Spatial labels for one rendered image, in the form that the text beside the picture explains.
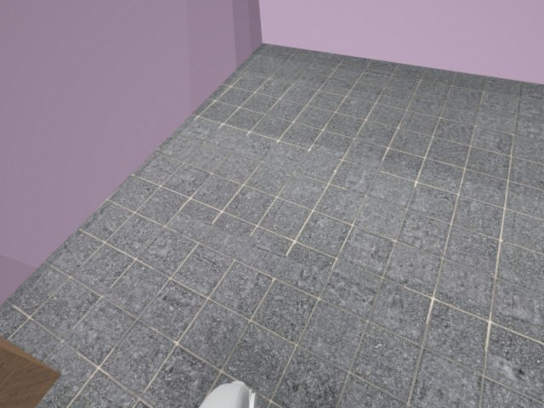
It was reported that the robot left thigh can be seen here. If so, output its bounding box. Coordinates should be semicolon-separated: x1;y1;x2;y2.
199;383;257;408

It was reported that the cabinet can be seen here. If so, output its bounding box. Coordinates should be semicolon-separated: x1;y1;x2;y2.
0;337;61;408

